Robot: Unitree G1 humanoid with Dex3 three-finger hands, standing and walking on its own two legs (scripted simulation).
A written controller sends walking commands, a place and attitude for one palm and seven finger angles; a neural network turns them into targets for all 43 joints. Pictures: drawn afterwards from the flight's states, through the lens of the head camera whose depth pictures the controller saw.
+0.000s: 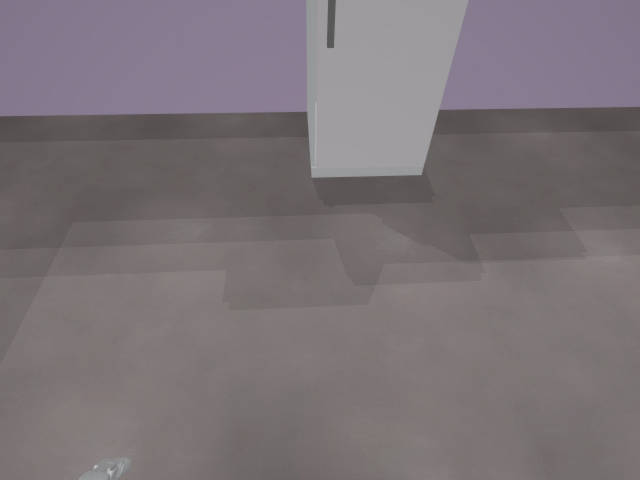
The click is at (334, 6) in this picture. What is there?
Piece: fridge door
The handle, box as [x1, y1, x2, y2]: [327, 0, 335, 47]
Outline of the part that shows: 328,0 327,47 333,47 335,0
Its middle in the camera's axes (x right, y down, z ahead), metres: +0.03 -0.83 +1.24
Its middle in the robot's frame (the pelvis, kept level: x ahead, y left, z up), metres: +1.50 +0.04 +0.11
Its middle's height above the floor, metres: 0.88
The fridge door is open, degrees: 0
